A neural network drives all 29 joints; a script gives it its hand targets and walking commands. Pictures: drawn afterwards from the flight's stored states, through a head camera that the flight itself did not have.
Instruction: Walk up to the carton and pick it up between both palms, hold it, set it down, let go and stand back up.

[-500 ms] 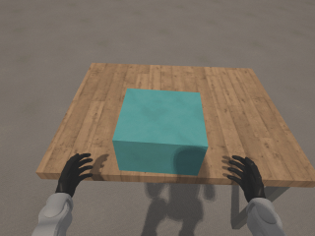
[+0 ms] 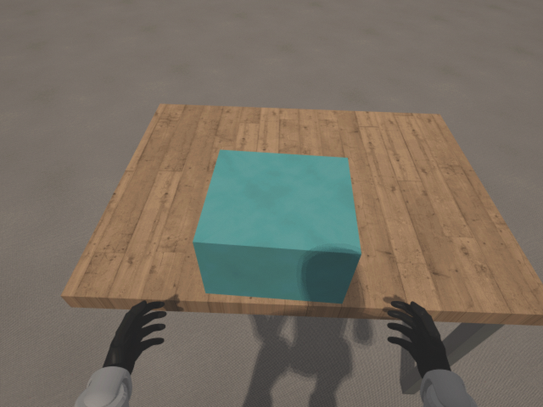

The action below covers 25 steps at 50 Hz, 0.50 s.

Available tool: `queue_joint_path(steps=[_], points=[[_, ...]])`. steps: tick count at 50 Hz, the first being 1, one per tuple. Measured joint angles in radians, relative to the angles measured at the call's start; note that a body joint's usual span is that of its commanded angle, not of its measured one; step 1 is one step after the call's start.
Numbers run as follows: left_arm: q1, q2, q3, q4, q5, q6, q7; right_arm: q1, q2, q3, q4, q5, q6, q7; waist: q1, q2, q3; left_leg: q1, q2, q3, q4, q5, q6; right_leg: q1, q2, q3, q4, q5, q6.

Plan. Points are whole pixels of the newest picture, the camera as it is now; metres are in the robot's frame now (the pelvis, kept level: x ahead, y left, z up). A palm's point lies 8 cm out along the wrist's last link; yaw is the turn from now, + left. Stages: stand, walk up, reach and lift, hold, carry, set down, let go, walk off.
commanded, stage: set down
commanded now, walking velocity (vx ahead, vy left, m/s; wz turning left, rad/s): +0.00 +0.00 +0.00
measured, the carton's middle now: (278, 223) +0.44 +0.01 -0.01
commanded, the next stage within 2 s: let go in 0.74 s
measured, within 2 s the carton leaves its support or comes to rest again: neither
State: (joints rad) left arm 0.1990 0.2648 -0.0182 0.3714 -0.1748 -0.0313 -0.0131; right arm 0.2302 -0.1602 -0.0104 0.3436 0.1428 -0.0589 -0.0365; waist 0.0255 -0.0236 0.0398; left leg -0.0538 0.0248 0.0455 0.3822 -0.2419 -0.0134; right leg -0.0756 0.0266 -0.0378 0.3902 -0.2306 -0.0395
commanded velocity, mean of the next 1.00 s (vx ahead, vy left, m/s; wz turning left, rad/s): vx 0.00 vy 0.00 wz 0.00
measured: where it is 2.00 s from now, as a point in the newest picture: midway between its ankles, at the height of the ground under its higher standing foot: outside the picture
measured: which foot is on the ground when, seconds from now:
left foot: down 0.00-1.00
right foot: down 0.00-1.00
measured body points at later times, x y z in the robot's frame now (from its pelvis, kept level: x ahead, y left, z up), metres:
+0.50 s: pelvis +0.01 +0.00 +0.00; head +0.00 +0.02 +0.45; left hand +0.18 +0.24 -0.08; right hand +0.18 -0.21 -0.07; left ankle -0.02 +0.12 -0.74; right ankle +0.00 -0.09 -0.74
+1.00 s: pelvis +0.00 +0.01 +0.00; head +0.00 +0.02 +0.45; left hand +0.17 +0.24 -0.09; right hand +0.16 -0.21 -0.09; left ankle -0.02 +0.12 -0.74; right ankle +0.00 -0.09 -0.74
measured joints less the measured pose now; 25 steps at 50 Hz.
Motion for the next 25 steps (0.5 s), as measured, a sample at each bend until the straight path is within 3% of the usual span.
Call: queue_joint_path(steps=[13, 25], points=[[0.040, -0.027, -0.002, 0.060, 0.066, 0.010, 0.008, 0.023, -0.001, 0.012, 0.136, -0.055, -0.089, 0.019, -0.009, 0.005, 0.021, 0.000, 0.002, 0.005, 0.008, -0.016, 0.001, -0.001, 0.001, 0.005, 0.006, -0.012, 0.003], [0.031, -0.046, 0.027, 0.123, 0.137, 0.095, 0.003, -0.011, -0.004, 0.019, 0.290, -0.103, -0.124, 0.031, -0.010, 0.000, 0.022, 0.014, 0.004, 0.014, 0.001, -0.018, 0.003, 0.013, 0.004, 0.014, -0.009, -0.007, 0.006]])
